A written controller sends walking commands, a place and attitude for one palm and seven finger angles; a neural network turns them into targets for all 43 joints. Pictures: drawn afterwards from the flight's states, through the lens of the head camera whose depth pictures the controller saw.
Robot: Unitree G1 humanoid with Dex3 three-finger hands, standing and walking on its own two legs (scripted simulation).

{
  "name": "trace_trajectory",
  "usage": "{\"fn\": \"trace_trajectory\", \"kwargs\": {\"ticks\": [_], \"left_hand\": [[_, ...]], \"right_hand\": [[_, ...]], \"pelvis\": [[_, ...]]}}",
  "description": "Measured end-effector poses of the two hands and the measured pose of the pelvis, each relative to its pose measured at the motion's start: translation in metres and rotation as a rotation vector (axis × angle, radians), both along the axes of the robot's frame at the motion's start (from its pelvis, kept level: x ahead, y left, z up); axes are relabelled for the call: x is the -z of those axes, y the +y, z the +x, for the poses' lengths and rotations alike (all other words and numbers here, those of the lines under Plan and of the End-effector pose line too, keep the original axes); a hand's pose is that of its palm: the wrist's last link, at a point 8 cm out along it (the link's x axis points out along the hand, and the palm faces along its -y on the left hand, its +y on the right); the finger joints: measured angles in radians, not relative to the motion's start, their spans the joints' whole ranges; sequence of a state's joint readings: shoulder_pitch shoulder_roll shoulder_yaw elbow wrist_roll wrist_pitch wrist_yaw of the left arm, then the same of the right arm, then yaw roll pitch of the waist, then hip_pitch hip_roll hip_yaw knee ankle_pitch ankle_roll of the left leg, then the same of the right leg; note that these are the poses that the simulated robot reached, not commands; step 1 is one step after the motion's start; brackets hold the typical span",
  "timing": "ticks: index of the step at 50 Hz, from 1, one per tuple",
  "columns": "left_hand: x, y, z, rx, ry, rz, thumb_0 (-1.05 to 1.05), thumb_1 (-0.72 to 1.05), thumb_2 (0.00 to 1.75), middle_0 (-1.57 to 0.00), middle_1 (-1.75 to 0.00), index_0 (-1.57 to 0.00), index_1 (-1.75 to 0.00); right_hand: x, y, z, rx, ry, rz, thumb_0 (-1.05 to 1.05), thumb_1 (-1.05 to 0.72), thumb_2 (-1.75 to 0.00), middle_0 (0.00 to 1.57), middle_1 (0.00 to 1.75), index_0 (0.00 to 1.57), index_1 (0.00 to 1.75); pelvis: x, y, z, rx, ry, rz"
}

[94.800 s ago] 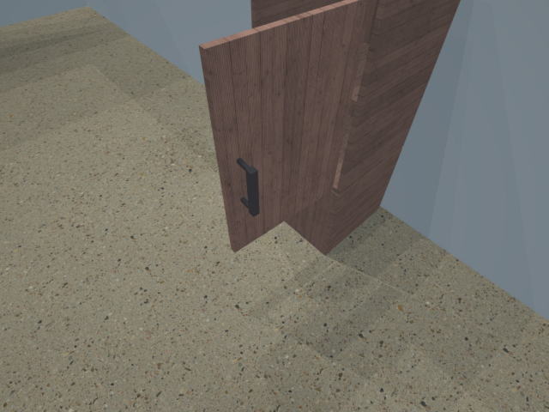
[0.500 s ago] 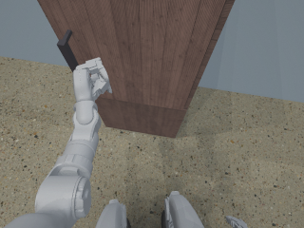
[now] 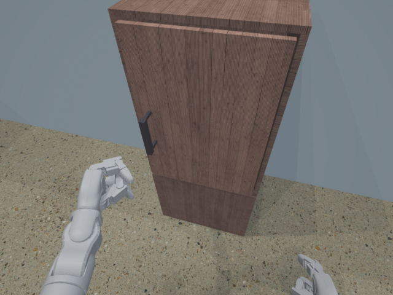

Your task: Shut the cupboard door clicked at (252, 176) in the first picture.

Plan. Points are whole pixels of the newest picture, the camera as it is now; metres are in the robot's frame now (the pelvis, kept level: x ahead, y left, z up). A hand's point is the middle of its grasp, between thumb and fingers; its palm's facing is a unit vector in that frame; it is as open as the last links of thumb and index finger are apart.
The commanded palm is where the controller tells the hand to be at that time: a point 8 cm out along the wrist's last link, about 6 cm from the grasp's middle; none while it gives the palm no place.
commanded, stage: draw the hand back to the body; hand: left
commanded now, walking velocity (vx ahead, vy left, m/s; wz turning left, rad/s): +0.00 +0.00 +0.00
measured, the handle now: (149, 133) +0.59 +0.17 -0.05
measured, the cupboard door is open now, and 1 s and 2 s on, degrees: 0 0 0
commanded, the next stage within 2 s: step back with the hand held close in 0.92 s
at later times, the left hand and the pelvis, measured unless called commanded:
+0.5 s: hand (6, 203) +0.22 +0.28 +0.18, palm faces +0.45 -0.81 -0.38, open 5.7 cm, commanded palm +0.16 +0.32 +0.20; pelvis +0.02 +0.02 +0.03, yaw +1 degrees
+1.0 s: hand (1, 200) +0.21 +0.27 +0.20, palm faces +0.48 -0.78 -0.41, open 7.4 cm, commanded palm +0.16 +0.31 +0.20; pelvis +0.02 +0.01 +0.03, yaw +1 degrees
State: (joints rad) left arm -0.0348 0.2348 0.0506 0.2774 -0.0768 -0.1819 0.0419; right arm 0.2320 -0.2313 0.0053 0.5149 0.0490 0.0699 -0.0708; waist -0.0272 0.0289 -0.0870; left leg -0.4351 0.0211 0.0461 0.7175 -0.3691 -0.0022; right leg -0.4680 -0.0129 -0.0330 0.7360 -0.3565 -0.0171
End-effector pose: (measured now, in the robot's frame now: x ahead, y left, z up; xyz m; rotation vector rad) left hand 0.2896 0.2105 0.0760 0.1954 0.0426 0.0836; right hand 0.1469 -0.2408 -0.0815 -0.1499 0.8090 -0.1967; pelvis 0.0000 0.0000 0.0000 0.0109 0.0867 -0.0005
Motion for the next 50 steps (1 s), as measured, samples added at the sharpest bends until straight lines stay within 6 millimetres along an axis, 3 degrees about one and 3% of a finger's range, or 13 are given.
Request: {"fn": "trace_trajectory", "kwargs": {"ticks": [8, 15, 23, 30, 40, 50], "left_hand": [[-0.049, 0.045, -0.037, -0.146, -0.066, 0.076, 0.02, 0.9, 0.9, -0.95, -1.12, -0.96, -1.12], [-0.067, 0.062, -0.071, -0.197, -0.079, 0.106, 0.01, 0.9, 0.9, -0.76, -0.92, -0.77, -0.91], [-0.106, 0.097, -0.107, -0.324, -0.155, 0.221, 0.01, 0.9, 0.9, -0.55, -0.68, -0.56, -0.67], [-0.141, 0.114, -0.135, -0.405, -0.227, 0.335, 0.01, 0.9, 0.9, -0.36, -0.47, -0.37, -0.47], [-0.111, 0.104, -0.129, -0.413, -0.14, 0.248, 0.01, 0.9, 0.9, -0.23, -0.33, -0.23, -0.33], [-0.137, 0.095, -0.122, -0.365, -0.235, 0.311, 0.01, 0.89, 0.9, -0.21, -0.31, -0.22, -0.3]], "right_hand": [[-0.021, 0.031, 0.03, -0.089, -0.081, 0.011, 0.01, -0.9, -0.9, 0.2, 0.3, 0.2, 0.3], [-0.031, 0.052, 0.047, -0.148, -0.133, 0.029, 0.01, -0.9, -0.9, 0.21, 0.3, 0.21, 0.3], [-0.033, 0.058, 0.057, -0.189, -0.151, 0.022, 0.01, -0.9, -0.9, 0.21, 0.3, 0.21, 0.3], [-0.03, 0.055, 0.062, -0.197, -0.156, 0.025, 0.01, -0.9, -0.9, 0.21, 0.3, 0.21, 0.3], [-0.027, 0.042, 0.053, -0.187, -0.123, -0.005, 0.01, -0.9, -0.9, 0.21, 0.3, 0.21, 0.3], [-0.029, 0.033, 0.051, -0.146, -0.162, 0.007, 0.01, -0.9, -0.9, 0.21, 0.3, 0.21, 0.3]], "pelvis": [[-0.016, 0.009, 0.005, -0.013, -0.088, -0.009], [-0.023, 0.015, 0.013, -0.014, -0.127, -0.01], [-0.026, 0.017, 0.021, -0.021, -0.142, -0.015], [-0.027, 0.018, 0.024, -0.023, -0.144, -0.015], [-0.027, 0.012, 0.02, -0.026, -0.142, -0.009], [-0.027, 0.007, 0.023, -0.014, -0.153, -0.01]]}}
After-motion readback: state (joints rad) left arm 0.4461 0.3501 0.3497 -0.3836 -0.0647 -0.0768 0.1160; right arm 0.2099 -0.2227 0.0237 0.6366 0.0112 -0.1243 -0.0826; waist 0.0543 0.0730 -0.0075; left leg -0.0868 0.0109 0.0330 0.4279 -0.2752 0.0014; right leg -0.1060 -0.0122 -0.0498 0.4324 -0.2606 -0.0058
